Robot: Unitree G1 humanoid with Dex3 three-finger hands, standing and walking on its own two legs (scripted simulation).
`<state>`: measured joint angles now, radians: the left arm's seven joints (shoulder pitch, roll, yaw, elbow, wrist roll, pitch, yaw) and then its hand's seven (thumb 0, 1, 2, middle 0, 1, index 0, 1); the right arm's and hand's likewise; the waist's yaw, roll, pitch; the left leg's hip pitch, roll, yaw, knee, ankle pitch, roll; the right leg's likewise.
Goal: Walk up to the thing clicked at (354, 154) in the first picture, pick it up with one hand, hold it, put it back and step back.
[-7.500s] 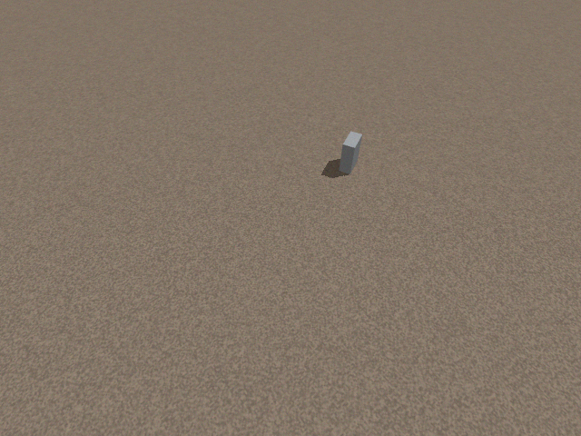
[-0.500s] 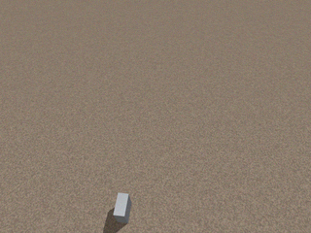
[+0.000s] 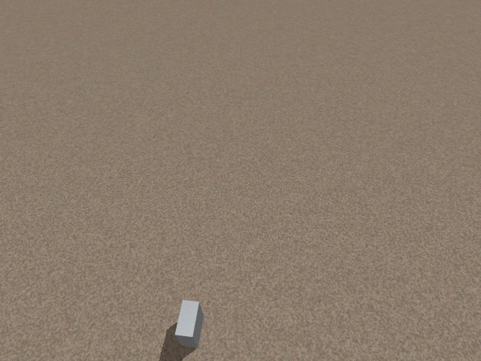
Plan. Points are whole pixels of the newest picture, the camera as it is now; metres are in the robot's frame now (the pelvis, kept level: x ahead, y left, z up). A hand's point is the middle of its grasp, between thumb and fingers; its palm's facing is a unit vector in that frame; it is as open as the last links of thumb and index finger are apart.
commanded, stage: stand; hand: left
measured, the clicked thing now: (190, 324) +0.34 +0.19 -0.70
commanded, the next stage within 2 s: go down in 0.40 s
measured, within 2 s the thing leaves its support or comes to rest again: neither
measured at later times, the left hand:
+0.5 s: hand out of the picture +0.07 +0.25 -0.16, palm faces -0.02 -0.94 -0.34, open 7.4 cm
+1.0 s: hand out of the picture +0.12 +0.28 -0.19, palm faces +0.07 -0.95 -0.32, open 15.8 cm
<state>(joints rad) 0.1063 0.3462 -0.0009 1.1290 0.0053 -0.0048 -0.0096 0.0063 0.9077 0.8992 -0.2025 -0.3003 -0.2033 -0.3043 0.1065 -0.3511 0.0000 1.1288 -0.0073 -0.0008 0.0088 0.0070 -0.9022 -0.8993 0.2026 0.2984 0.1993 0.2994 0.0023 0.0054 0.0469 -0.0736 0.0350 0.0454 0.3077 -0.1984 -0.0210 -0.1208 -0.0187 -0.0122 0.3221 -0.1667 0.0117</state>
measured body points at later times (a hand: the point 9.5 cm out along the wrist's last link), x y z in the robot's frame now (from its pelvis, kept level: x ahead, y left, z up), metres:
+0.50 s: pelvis +0.00 +0.00 +0.00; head +0.00 +0.00 +0.45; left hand +0.07 +0.30 -0.13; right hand +0.07 -0.30 -0.14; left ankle -0.02 +0.13 -0.75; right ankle +0.01 -0.13 -0.75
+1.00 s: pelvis -0.02 +0.01 -0.06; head +0.04 +0.02 +0.39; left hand +0.12 +0.33 -0.17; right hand +0.10 -0.25 -0.16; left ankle -0.02 +0.13 -0.75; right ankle +0.01 -0.13 -0.75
